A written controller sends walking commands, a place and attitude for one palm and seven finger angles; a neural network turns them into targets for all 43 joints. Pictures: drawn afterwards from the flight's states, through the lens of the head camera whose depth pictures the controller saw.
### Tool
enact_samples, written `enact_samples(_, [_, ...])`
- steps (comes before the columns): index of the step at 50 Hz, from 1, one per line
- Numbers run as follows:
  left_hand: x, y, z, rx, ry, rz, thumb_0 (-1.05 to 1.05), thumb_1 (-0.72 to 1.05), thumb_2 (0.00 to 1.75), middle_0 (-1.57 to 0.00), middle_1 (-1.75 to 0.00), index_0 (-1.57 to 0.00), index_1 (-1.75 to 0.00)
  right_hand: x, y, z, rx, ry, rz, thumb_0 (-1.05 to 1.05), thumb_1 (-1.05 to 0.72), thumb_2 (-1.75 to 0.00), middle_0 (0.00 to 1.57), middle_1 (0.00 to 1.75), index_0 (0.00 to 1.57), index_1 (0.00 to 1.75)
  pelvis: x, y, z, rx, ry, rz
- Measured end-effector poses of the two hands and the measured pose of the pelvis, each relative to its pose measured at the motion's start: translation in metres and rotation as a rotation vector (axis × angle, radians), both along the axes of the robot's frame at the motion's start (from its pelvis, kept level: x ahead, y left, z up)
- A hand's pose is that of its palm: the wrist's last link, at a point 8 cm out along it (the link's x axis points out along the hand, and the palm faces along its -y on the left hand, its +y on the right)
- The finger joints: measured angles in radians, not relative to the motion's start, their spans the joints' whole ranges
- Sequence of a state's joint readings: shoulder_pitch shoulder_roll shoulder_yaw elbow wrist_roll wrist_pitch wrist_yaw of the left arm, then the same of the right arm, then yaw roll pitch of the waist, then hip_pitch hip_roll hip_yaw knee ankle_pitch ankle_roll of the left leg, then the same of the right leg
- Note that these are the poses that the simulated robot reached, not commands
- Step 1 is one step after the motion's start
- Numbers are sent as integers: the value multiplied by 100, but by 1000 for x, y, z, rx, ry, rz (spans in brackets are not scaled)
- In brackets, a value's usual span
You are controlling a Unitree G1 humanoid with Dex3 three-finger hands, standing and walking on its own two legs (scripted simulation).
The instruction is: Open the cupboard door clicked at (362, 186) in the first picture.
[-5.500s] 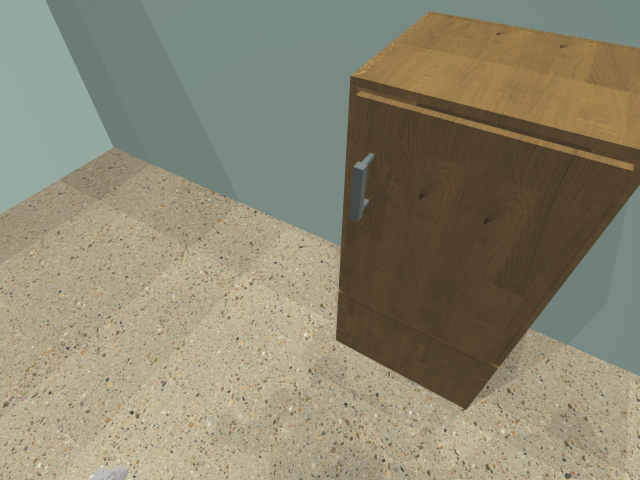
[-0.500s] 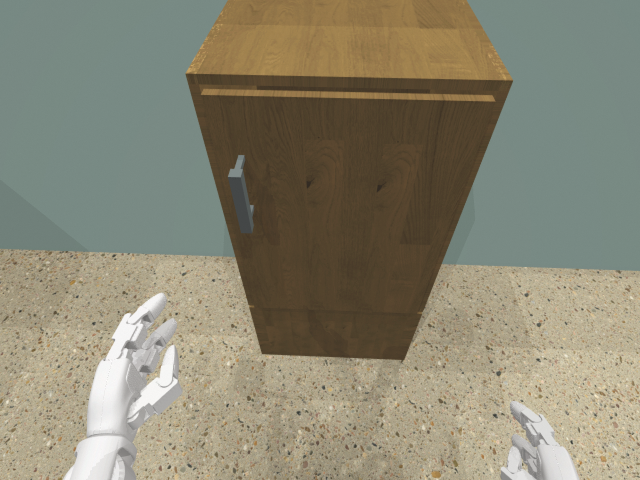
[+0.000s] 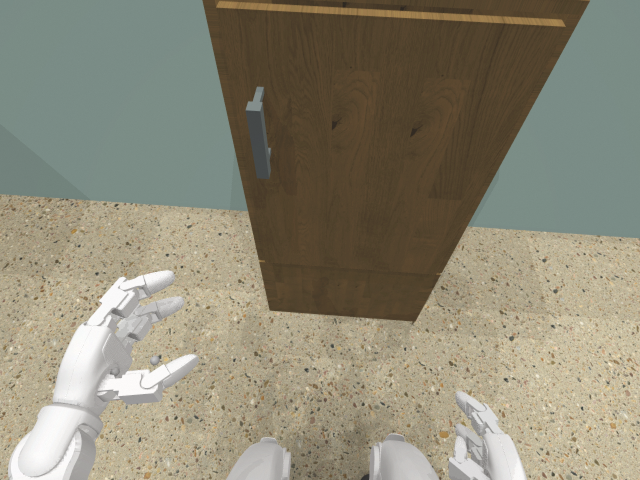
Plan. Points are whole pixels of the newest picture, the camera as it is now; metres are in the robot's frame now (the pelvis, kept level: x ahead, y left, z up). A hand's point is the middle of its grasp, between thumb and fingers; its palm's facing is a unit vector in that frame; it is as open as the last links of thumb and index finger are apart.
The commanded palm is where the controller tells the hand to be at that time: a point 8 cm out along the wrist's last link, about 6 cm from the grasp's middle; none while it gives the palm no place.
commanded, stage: raise the hand with hooked fingers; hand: left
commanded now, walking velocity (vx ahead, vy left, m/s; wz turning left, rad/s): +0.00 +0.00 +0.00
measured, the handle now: (261, 134) +0.58 +0.13 +0.07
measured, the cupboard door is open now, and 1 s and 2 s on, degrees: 0 0 0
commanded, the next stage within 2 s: move the hooked fingers beside the handle in 1.34 s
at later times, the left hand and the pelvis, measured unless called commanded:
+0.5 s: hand (109, 317) +0.28 +0.25 +0.07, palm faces -0.01 -1.00 -0.06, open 13.4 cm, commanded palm +0.26 +0.31 +0.07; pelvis +0.02 +0.01 +0.02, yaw +0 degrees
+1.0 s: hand (94, 271) +0.32 +0.28 +0.09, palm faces -0.02 -1.00 -0.04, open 14.0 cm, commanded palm +0.29 +0.32 +0.09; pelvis +0.02 +0.01 +0.03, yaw -1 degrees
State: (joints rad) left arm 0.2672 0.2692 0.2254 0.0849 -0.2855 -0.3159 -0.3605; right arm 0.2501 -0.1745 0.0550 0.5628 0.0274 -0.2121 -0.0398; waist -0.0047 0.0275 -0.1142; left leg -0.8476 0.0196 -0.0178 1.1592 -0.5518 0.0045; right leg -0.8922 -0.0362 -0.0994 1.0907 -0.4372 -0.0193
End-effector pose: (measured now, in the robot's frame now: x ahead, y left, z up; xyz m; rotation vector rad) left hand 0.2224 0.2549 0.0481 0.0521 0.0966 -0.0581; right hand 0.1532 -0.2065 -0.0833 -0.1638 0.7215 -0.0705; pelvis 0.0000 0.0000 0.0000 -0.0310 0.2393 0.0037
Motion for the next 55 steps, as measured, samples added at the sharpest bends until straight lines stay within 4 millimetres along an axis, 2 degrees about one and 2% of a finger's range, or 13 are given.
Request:
enact_samples(4, [4,11,6,7,-1,35,1,12,57,-26,-80,-26,-80,-18,-9,5,-30,32,-37,1,-90,-90,21,31,21,30,2,5,6,6,3,-10])
enact_samples(7, [5,19,8,14,-21,50,1,6,54,-26,-85,-26,-85,-23,-21,10,-75,38,-44,1,-90,-90,21,31,21,30,4,8,8,6,4,-9])
enact_samples(15, [17,34,8,7,-30,39,0,-13,46,-28,-97,-27,-97,-4,-44,33,-172,-8,-47,1,-91,-90,21,30,21,30,9,12,12,-1,-1,-6])
enact_samples(22, [29,48,17,4,-45,51,0,-30,39,-29,-107,-29,-107,23,-36,47,-170,-64,-12,1,-91,-90,21,30,21,30,16,12,17,-8,-10,-1])
enact_samples(30, [44,62,26,3,-38,57,-1,-44,33,-30,-117,-30,-116,35,-18,44,-121,-59,27,1,-91,-90,21,30,21,30,22,11,21,-10,-11,1])
enact_samples(36, [57,71,32,0,-41,58,-1,-48,31,-30,-119,-30,-119,29,-18,39,-112,-18,27,1,-90,-90,21,30,21,30,24,10,23,-10,-11,-1])
enact_samples(45, [76,80,45,-3,-60,51,-1,-49,30,-30,-120,-30,-120,9,-35,38,-136,43,-16,1,-90,-90,21,30,21,30,25,7,27,-5,-14,-9])
enact_samples(55, [76,69,41,-14,-55,36,-1,-49,30,-30,-120,-30,-120,-6,-49,43,-152,63,-50,1,-91,-90,21,30,21,30,23,4,29,3,-16,-20])
